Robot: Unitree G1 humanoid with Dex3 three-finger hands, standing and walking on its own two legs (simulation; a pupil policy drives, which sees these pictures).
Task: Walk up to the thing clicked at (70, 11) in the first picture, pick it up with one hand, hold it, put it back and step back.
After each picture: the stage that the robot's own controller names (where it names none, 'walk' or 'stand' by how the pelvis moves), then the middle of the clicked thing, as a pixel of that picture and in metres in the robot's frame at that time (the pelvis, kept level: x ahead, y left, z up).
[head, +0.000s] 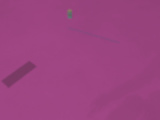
stand; (69, 14) +2.08 +0.18 -0.72
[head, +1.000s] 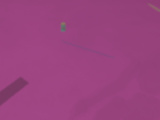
walk; (63, 27) +1.95 +0.21 -0.71
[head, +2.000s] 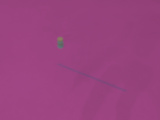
walk; (60, 42) +1.34 +0.19 -0.71
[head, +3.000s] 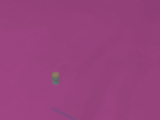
walk; (55, 78) +0.89 +0.19 -0.72
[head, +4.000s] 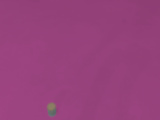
walk; (51, 109) +0.58 +0.19 -0.71
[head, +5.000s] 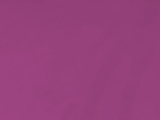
stand; out of the picture +0.41 +0.17 -0.70
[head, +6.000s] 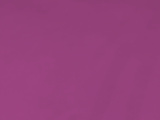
stand; out of the picture +0.37 +0.17 -0.72
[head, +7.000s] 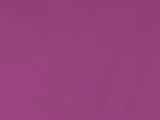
stand; out of the picture +0.37 +0.19 -0.73
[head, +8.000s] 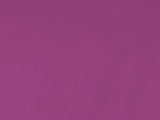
stand; out of the picture +0.36 +0.19 -0.73
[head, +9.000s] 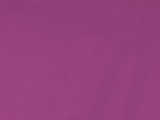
stand; out of the picture +0.36 +0.18 -0.73
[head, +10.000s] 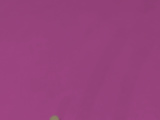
go down; out of the picture +0.39 +0.18 -0.70
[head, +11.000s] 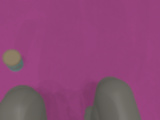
go down; (13, 61) +0.44 +0.22 -0.29
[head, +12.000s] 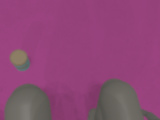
close in; (20, 61) +0.45 +0.22 -0.29
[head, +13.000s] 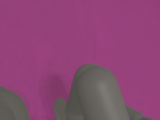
close in; out of the picture +0.43 +0.26 -0.22
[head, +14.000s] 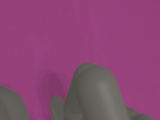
close; out of the picture +0.42 +0.27 -0.23
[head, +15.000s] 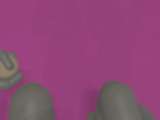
lift; (5, 70) +0.35 +0.25 -0.10
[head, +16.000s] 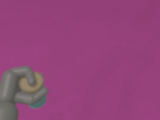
hold; (34, 91) +0.33 +0.16 +0.04
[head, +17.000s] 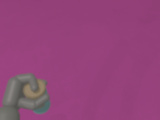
hold; (38, 97) +0.32 +0.16 +0.00
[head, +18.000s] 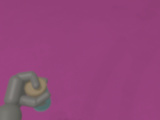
hold; (39, 95) +0.32 +0.16 +0.00
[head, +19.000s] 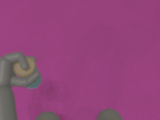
crouch; (28, 74) +0.39 +0.18 -0.08
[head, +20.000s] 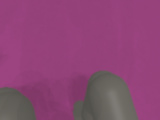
lower; out of the picture +0.44 +0.26 -0.18
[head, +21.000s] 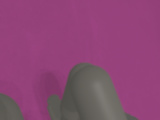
lower; out of the picture +0.43 +0.29 -0.23
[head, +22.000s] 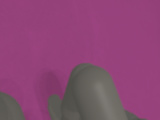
lower; out of the picture +0.43 +0.28 -0.24
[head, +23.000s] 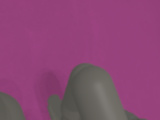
lower; out of the picture +0.44 +0.28 -0.24
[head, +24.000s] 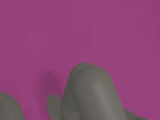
lower; out of the picture +0.44 +0.28 -0.24
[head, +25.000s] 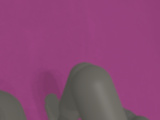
open; out of the picture +0.43 +0.27 -0.24
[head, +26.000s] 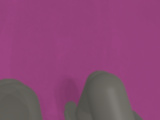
stand; out of the picture +0.43 +0.25 -0.25
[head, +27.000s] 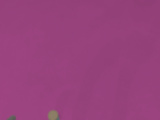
stand; (53, 117) +0.40 +0.17 -0.61
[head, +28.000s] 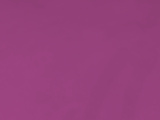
stand; out of the picture +0.39 +0.17 -0.66
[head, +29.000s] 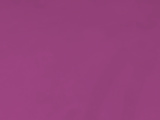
stand; out of the picture +0.39 +0.16 -0.67
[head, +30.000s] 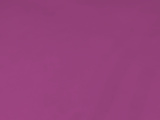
stand; out of the picture +0.42 +0.15 -0.72
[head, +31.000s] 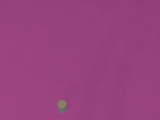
walk; (62, 106) +0.46 +0.12 -0.71
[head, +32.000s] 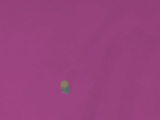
walk; (65, 87) +0.69 +0.20 -0.70
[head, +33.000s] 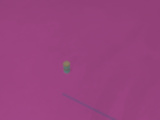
stand; (66, 67) +1.02 +0.14 -0.70
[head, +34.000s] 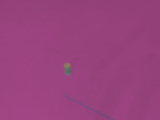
stand; (67, 69) +1.02 +0.16 -0.72
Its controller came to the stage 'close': yes
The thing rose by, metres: 0.70
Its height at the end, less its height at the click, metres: +0.00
